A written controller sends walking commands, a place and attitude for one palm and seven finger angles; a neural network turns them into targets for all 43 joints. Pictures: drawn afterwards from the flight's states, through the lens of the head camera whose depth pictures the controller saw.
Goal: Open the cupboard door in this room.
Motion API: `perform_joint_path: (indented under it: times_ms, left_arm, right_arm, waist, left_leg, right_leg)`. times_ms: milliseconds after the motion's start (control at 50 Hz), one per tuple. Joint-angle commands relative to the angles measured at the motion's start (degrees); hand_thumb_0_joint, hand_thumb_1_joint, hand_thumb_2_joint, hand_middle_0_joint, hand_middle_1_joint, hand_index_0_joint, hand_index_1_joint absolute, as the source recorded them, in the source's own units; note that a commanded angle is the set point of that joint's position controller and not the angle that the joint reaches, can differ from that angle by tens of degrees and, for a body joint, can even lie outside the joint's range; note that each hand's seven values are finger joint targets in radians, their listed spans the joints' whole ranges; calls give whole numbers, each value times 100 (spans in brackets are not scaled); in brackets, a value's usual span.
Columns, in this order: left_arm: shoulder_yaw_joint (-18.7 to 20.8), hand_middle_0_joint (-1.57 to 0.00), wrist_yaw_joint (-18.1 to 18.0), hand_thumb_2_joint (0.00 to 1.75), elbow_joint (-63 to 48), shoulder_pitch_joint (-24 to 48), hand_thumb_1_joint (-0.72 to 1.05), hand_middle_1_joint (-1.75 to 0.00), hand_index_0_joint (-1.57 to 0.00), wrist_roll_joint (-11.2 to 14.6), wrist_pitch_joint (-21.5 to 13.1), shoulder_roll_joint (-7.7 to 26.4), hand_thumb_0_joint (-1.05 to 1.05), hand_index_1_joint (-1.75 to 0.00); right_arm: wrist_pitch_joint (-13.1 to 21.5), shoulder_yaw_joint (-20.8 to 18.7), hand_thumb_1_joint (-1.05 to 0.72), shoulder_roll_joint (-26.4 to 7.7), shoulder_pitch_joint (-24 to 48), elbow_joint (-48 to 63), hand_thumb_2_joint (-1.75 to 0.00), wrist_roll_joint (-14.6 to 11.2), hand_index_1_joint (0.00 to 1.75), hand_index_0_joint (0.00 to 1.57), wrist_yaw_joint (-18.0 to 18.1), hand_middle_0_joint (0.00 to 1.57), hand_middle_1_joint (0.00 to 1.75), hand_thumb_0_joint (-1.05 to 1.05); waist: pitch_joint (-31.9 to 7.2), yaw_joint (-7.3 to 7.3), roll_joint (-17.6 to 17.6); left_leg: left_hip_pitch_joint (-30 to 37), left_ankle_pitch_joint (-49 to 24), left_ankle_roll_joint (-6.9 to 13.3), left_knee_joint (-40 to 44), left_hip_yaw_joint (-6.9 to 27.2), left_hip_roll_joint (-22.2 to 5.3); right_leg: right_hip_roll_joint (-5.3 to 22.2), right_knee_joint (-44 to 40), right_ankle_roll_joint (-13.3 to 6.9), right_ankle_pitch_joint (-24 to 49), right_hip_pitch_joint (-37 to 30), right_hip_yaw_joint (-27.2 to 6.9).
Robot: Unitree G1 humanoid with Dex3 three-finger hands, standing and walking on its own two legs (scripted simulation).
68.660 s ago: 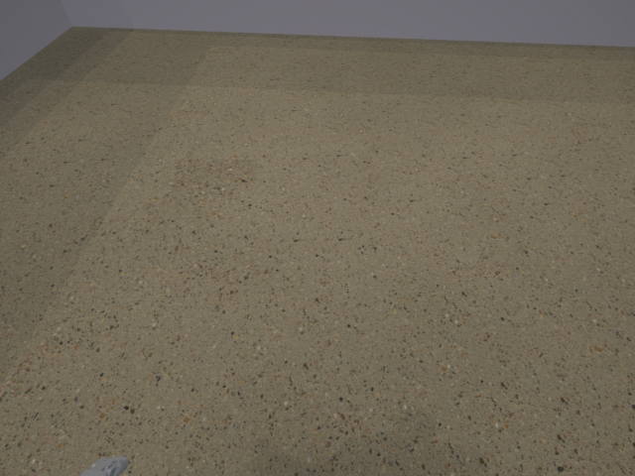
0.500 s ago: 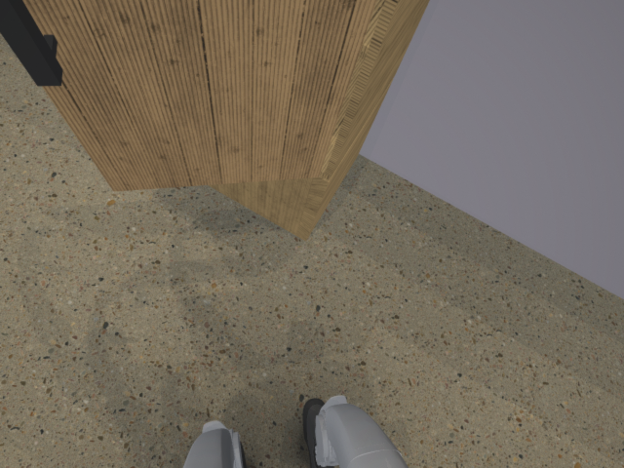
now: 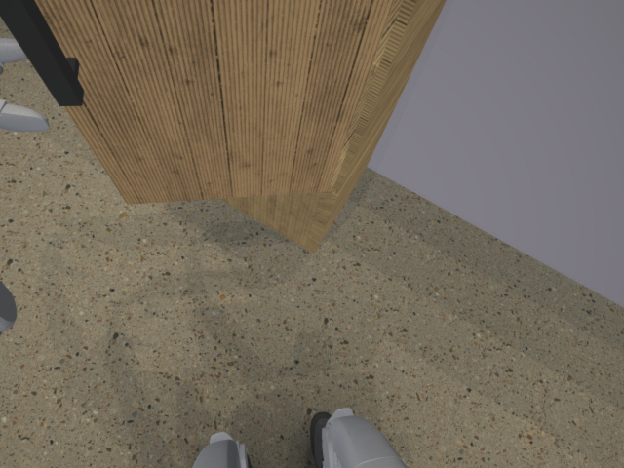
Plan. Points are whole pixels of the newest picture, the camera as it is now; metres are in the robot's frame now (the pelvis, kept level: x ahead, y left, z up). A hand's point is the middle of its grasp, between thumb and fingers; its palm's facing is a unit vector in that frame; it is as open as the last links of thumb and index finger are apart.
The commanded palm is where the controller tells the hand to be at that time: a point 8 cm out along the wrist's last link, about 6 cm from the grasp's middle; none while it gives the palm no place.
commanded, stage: slide the fingers in behind the handle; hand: left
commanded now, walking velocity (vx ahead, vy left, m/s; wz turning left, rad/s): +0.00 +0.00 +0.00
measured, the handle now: (44, 34) +0.59 +0.23 +0.12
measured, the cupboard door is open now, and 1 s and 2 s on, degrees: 38 38 38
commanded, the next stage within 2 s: close the thumb around the handle in 1.12 s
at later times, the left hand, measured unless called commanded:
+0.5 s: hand (52, 71) +0.54 +0.22 +0.12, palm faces +0.02 -1.00 -0.02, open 14.0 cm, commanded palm +0.52 +0.26 +0.12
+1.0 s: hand (57, 76) +0.53 +0.21 +0.12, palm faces +0.03 -1.00 -0.02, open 14.0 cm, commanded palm +0.51 +0.25 +0.12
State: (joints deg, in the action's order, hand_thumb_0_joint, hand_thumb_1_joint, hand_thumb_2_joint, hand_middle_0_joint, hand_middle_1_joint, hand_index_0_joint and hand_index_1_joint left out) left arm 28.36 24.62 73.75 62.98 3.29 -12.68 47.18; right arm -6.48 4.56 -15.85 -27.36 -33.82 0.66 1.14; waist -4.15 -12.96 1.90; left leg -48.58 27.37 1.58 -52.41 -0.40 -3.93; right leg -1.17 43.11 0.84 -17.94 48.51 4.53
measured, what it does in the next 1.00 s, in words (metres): stands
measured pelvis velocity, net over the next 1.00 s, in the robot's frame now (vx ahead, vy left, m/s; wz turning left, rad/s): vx -0.01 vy -0.01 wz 0.01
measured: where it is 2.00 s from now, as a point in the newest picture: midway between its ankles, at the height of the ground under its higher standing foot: outside the picture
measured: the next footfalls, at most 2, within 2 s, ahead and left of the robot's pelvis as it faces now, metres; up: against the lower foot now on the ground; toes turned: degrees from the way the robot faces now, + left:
none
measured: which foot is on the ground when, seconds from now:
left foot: down 0.00-1.00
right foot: down 0.00-1.00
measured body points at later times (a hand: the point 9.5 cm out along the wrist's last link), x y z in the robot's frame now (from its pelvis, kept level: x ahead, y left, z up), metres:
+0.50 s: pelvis +0.00 -0.02 +0.00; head +0.14 +0.00 +0.43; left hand +0.53 +0.27 +0.12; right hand -0.03 -0.28 -0.10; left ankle -0.04 +0.09 -0.69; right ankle +0.01 -0.14 -0.69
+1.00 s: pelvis -0.01 -0.01 +0.00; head +0.13 +0.01 +0.43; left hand +0.52 +0.27 +0.12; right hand -0.05 -0.28 -0.10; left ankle -0.04 +0.09 -0.69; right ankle +0.01 -0.14 -0.69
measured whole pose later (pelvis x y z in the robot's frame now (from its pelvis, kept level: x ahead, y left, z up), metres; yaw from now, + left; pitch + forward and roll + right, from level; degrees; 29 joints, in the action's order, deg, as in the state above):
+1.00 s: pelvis -0.01 -0.01 +0.00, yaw +0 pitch +21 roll -3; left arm 26.0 18.6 74.0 61.6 3.0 -15.9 40.2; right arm -4.3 3.2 -16.6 -26.3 -34.8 0.5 1.0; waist -3.7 -12.7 2.0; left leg -45.6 25.7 0.8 -50.4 -1.0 -3.7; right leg -1.1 43.2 0.0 -17.4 46.8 3.8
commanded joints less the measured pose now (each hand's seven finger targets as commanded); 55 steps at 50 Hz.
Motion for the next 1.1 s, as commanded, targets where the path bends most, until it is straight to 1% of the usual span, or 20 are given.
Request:
perform_joint_path:
  times_ms: [0,100,160,200,240,280,320,380,420,480,520,560,660,700,720,920,960,1020,1060,1080]
  left_arm:
    - [-175,-30,8,30,-1372,2455,-50,-120,-30,96,-404,1086,0,-120]
    - [-283,-30,-96,30,-1527,2523,-50,-120,-30,214,-452,713,0,-120]
    - [77,-30,-303,30,-1488,2413,-50,-120,-30,170,-474,1060,0,-120]
    - [-116,-30,-418,30,-1366,2458,-50,-120,-30,103,-443,868,0,-120]
    - [208,-30,-545,30,-1521,2499,-50,-120,-30,10,-553,1339,0,-120]
    - [34,-30,-562,30,-1379,2340,-50,-120,-30,-64,-562,1199,0,-120]
    - [-62,-30,-535,30,-1570,2501,-50,-120,-30,-45,-656,1065,0,-120]
    - [49,-30,-411,30,-1291,2361,-50,-120,-30,73,-611,1169,0,-120]
    - [-171,-30,-376,30,-1208,2513,-50,-120,-30,104,-571,874,0,-120]
    - [-27,-30,-413,30,-1338,2563,-50,-120,-30,107,-585,1047,0,-120]
    - [-52,-30,-450,30,-1269,2609,-50,-120,-30,100,-607,1013,0,-120]
    - [40,-30,-494,30,-1367,2521,-50,-120,-30,73,-640,1102,0,-120]
    - [63,-30,-548,30,-1363,2241,-50,-120,-30,76,-659,1013,0,-120]
    - [-100,-30,-571,30,-1399,2381,-50,-120,-30,95,-636,802,0,-120]
    - [56,-30,-604,30,-1416,2311,-50,-120,-30,105,-673,956,0,-120]
    - [-61,-30,-568,30,-1319,2522,-50,-120,-30,86,-736,929,0,-120]
    - [-310,-30,-563,30,-1136,2677,-50,-120,-30,73,-710,640,0,-120]
    - [-101,-30,-591,30,-1374,2748,-50,-120,-30,96,-791,839,0,-120]
    - [-316,-30,-586,30,-1215,2710,-50,-120,-30,104,-742,518,0,-120]
    - [-150,-30,-594,30,-1127,2579,-50,-120,-30,104,-703,689,0,-120]
  right_arm:
    - [38,-495,-90,-1197,-1298,52,-90,49,30,20,48,20,30,0]
    - [55,-534,-90,-1162,-1244,3,-90,63,30,20,20,20,30,0]
    - [53,-533,-90,-1164,-1240,31,-90,73,30,20,2,20,30,0]
    - [68,-507,-90,-1138,-1161,88,-90,57,30,20,-21,20,30,0]
    - [77,-510,-90,-1154,-1166,135,-90,58,30,20,-3,20,30,0]
    - [95,-496,-90,-1118,-1094,176,-90,32,30,20,-10,20,30,0]
    - [111,-512,-90,-1112,-1118,180,-90,33,30,20,2,20,30,0]
    - [118,-504,-90,-1142,-1090,142,-90,4,30,20,32,20,30,0]
    - [151,-491,-90,-1123,-1095,126,-90,2,30,20,45,20,30,0]
    - [177,-508,-90,-1142,-1125,98,-90,20,30,20,50,20,30,0]
    - [198,-502,-90,-1132,-1143,76,-90,21,30,20,53,20,30,0]
    - [209,-521,-90,-1136,-1149,80,-90,26,30,20,40,20,30,0]
    - [209,-536,-90,-1124,-1137,110,-90,21,30,20,5,20,30,0]
    - [217,-547,-90,-1113,-1100,100,-90,13,30,20,-10,20,30,0]
    - [220,-551,-90,-1130,-1124,111,-90,16,30,20,-2,20,30,0]
    - [264,-527,-90,-1155,-1089,60,-90,12,30,20,48,20,30,0]
    - [288,-516,-90,-1136,-1081,1,-90,12,30,20,45,20,30,0]
    - [309,-539,-90,-1172,-1163,0,-90,53,30,20,47,20,30,0]
    - [310,-542,-90,-1143,-1150,-64,-90,50,30,20,31,20,30,0]
    - [304,-545,-90,-1167,-1169,-56,-90,53,30,20,23,20,30,0]
  waist:
    - [-2838,-94,1422]
    - [-2867,-92,1426]
    - [-2945,17,1225]
    - [-2641,-56,1010]
    - [-2929,30,1023]
    - [-2781,17,904]
    - [-2919,-8,1089]
    - [-2883,-19,815]
    - [-2646,-112,829]
    - [-2894,-72,869]
    - [-2739,-98,805]
    - [-2970,-18,925]
    - [-2981,96,980]
    - [-2765,8,843]
    - [-2796,57,736]
    - [-2637,-42,845]
    - [-2452,-131,928]
    - [-2921,-63,999]
    - [-2732,-143,961]
    - [-2711,-76,892]
  left_leg:
    - [2614,-4031,-166,442,460,46]
    - [2798,-4303,-197,429,503,36]
    - [2583,-4200,-152,435,467,61]
    - [2162,-3628,-73,494,366,123]
    - [2085,-3626,-52,492,329,147]
    - [1768,-3263,-8,514,220,189]
    - [1990,-3383,-17,532,271,188]
    - [1782,-3126,6,559,213,192]
    - [1740,-2966,27,590,220,206]
    - [1801,-2921,23,581,204,201]
    - [1704,-2845,32,598,218,212]
    - [1811,-2957,17,586,199,210]
    - [1839,-3012,0,626,170,220]
    - [1758,-2781,19,665,162,215]
    - [1748,-2824,35,662,174,219]
    - [1819,-2638,22,708,216,211]
    - [1879,-2577,-9,708,271,198]
    - [2184,-2970,-35,646,342,187]
    - [2232,-3078,-61,608,354,152]
    - [2131,-3012,-52,611,325,161]
  right_leg:
    - [-271,-91,-193,2022,-964,-54]
    - [-265,-87,-201,2118,-957,-44]
    - [-249,-47,-204,2278,-1248,-79]
    - [-235,-86,-181,2257,-1384,-121]
    - [-212,-27,-190,2479,-1708,-182]
    - [-196,-59,-170,2513,-1900,-241]
    - [-199,-40,-201,2520,-1855,-226]
    - [-190,-89,-170,2519,-2024,-272]
    - [-185,-124,-176,2392,-1876,-256]
    - [-179,-138,-155,2338,-1907,-285]
    - [-181,-135,-174,2313,-1914,-276]
    - [-173,-119,-167,2387,-1964,-301]
    - [-176,-122,-188,2431,-2033,-292]
    - [-182,-180,-167,2257,-1968,-285]
    - [-191,-172,-183,2323,-2061,-290]
    - [-174,-196,-181,1993,-1773,-274]
    - [-171,-209,-168,1772,-1468,-237]
    - [-184,-120,-203,1950,-1536,-219]
    - [-184,-133,-176,1931,-1301,-185]
    - [-184,-147,-176,1934,-1395,-194]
